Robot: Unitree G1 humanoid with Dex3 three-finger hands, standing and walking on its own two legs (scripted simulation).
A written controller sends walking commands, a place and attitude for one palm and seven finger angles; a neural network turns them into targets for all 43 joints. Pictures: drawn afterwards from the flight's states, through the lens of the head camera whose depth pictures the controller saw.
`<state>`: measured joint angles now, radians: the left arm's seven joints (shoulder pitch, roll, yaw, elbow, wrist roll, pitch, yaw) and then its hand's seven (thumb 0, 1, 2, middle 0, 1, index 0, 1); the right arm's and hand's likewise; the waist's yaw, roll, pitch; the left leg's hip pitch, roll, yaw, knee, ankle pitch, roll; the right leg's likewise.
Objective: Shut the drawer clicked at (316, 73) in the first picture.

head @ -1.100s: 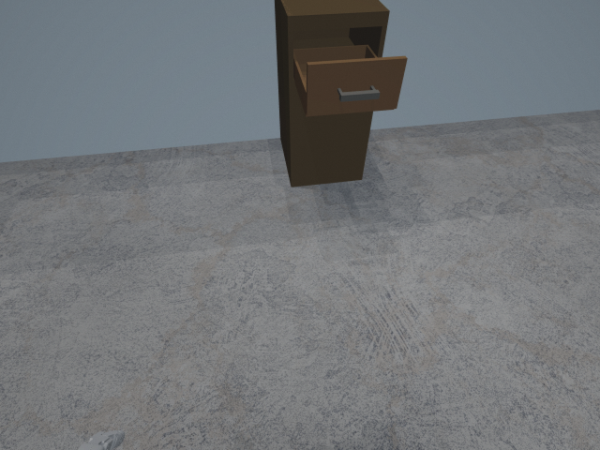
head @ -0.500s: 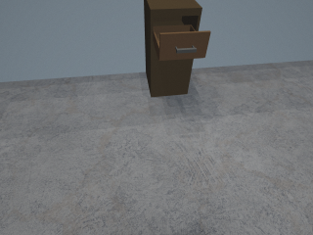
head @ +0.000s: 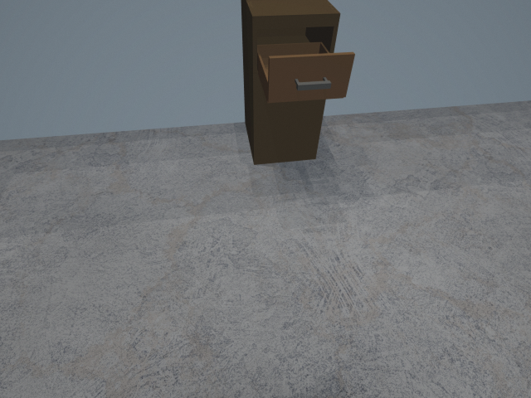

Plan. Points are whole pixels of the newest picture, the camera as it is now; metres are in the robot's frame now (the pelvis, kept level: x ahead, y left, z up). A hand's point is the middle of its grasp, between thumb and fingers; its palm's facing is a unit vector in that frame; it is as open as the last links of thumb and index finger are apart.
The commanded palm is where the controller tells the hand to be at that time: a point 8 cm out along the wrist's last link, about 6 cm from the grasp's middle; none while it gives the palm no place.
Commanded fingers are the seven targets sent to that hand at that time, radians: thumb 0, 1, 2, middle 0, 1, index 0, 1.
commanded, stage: look at it before walking up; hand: left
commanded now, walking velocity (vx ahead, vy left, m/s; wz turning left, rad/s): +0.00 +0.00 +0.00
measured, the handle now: (312, 82) +1.23 -0.11 -0.11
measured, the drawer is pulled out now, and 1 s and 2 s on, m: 0.28 0.28 0.28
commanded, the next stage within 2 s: walk to a spot facing it in 0.34 s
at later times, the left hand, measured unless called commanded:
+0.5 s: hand out of the picture +0.07 +0.24 -0.16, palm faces -0.02 -0.94 -0.33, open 7.4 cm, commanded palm none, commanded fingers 0.00 0.90 0.90 -0.20 -0.30 -0.20 -0.30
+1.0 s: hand out of the picture +0.12 +0.12 -0.17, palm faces -0.16 -0.96 -0.21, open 7.4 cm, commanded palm none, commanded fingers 0.00 0.90 0.90 -0.20 -0.30 -0.20 -0.30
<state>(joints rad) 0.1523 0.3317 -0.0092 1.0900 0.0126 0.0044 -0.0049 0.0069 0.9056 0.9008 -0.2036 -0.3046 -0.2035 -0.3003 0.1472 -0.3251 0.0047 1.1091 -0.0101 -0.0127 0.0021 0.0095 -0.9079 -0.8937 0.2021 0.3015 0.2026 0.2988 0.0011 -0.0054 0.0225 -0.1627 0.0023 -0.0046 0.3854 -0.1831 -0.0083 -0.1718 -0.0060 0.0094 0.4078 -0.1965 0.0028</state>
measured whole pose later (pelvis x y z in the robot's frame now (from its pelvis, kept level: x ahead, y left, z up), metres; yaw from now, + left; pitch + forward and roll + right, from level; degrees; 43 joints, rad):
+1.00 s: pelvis +0.10 -0.06 -0.01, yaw -15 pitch -1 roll +1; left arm 0.38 0.17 0.04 1.01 0.02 -0.04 -0.01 0.00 0.91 0.90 -0.20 -0.30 -0.20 -0.30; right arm 0.23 -0.22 -0.05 1.05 -0.02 0.00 0.01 0.01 -0.91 -0.89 0.20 0.30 0.20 0.30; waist 0.04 0.01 0.05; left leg -0.50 0.11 0.06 1.18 -0.31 -0.04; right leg -0.19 0.05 -0.03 0.50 -0.30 -0.09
